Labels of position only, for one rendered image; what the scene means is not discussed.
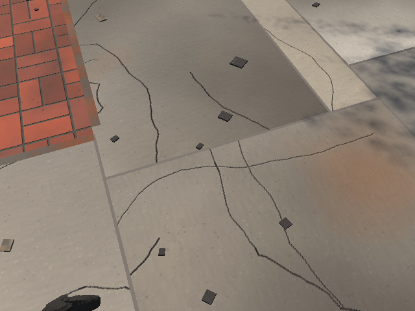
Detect left robot hand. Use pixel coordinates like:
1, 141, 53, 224
42, 295, 101, 311

